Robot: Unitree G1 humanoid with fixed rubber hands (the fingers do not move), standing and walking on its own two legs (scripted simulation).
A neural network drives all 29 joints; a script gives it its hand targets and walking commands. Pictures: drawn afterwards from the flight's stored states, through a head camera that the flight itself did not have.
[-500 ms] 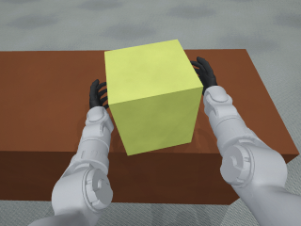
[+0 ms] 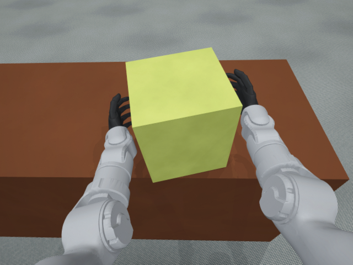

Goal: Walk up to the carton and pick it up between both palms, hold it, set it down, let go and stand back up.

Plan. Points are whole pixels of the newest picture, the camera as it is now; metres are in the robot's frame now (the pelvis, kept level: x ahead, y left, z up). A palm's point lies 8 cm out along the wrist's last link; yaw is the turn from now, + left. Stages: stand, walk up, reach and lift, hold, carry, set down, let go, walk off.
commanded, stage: reach and lift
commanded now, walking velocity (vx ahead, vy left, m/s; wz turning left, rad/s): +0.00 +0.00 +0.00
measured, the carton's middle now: (180, 119) +0.47 +0.05 +0.06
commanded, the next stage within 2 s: none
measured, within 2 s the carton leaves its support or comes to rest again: neither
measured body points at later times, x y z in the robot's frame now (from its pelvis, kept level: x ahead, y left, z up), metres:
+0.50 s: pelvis -0.02 +0.00 +0.00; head -0.03 +0.00 +0.45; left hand +0.39 +0.20 +0.13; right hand +0.44 -0.10 +0.17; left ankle +0.00 +0.14 -0.74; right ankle +0.02 -0.14 -0.74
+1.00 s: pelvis -0.03 +0.00 +0.00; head -0.08 +0.02 +0.45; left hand +0.37 +0.22 +0.16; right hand +0.41 -0.08 +0.20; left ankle +0.00 +0.14 -0.74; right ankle +0.02 -0.14 -0.74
